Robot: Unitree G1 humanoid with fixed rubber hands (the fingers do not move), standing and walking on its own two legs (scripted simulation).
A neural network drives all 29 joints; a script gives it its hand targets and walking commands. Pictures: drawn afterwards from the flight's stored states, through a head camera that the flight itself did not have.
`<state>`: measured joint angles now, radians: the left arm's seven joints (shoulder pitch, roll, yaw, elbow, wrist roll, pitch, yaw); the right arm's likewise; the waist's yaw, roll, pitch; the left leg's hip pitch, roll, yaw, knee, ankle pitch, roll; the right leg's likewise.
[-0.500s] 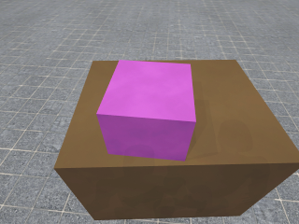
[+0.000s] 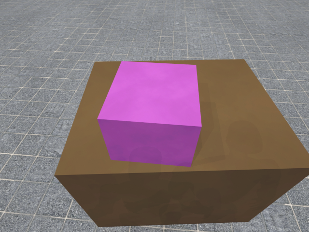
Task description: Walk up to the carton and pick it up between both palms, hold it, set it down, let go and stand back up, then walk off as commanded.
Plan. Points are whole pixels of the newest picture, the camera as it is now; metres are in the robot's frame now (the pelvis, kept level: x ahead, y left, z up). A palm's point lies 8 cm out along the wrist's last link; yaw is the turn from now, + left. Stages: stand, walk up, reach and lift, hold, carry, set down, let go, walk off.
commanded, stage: stand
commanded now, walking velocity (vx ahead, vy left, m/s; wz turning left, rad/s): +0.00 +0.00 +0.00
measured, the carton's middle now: (154, 111) +0.53 +0.01 -0.01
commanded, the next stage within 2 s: walk off in 0.84 s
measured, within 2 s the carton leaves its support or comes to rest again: neither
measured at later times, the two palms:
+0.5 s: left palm out of the picture +0.07 +0.30 -0.11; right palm out of the picture +0.07 -0.31 -0.12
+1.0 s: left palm out of the picture +0.08 +0.30 -0.11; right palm out of the picture +0.08 -0.30 -0.12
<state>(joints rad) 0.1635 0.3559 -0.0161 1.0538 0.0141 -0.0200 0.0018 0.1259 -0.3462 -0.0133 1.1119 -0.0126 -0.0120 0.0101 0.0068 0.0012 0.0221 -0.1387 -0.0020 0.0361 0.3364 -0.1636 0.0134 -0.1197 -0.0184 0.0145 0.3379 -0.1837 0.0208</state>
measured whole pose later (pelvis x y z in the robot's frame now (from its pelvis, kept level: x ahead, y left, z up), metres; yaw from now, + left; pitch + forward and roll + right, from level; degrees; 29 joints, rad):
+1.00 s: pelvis +0.01 +0.00 +0.00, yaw -1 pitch -1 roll +0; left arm 0.13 0.36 0.00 1.09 0.02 -0.01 0.00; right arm 0.11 -0.36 -0.01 1.12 -0.01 -0.02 0.01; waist 0.00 0.00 0.04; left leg -0.13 0.01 0.05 0.32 -0.17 0.00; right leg -0.11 -0.01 0.03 0.32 -0.18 0.02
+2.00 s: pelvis -0.24 -0.02 -0.03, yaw +1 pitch -3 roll -2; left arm 0.24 0.45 0.08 0.74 0.00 0.06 -0.01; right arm 0.15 -0.42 -0.07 0.71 -0.02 0.05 0.00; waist 0.00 0.02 0.18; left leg -0.38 0.05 -0.05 0.69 -0.25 -0.02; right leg -0.33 0.09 0.07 0.95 -0.52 -0.02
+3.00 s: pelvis -0.59 +0.01 -0.03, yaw +2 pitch -4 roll +3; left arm 0.19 0.40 0.06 0.72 0.03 0.04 0.00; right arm 0.22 -0.46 -0.08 0.82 0.01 0.03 0.02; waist 0.03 -0.02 0.15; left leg -0.22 -0.06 -0.04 0.67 -0.51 0.01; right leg -0.42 -0.06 0.06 0.72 -0.24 0.01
